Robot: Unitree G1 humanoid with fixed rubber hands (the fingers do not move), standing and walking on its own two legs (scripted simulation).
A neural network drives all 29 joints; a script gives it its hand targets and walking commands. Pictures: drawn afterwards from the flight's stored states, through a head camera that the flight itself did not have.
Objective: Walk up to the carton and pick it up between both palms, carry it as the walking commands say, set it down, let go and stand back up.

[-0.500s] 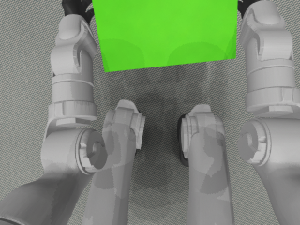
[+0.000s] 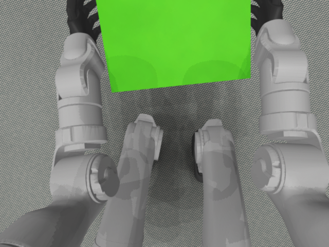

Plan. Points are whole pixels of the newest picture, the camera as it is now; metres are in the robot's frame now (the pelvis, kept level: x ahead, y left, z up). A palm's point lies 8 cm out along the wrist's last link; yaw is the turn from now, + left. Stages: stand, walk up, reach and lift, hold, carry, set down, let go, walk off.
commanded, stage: reach and lift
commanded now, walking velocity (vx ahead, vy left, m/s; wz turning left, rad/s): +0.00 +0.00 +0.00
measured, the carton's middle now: (174, 38) +0.52 +0.02 -0.17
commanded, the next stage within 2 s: none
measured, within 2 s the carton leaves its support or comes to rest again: neither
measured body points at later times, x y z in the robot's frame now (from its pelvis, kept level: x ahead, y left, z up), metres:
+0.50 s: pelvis +0.07 +0.00 +0.07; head +0.26 -0.02 +0.48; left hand +0.50 +0.19 +0.03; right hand +0.52 -0.15 +0.01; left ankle +0.15 +0.13 -0.46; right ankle +0.15 -0.10 -0.46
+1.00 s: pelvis +0.11 +0.00 +0.15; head +0.26 -0.02 +0.57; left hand +0.47 +0.18 +0.09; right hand +0.50 -0.16 +0.07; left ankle +0.15 +0.13 -0.46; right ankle +0.15 -0.10 -0.46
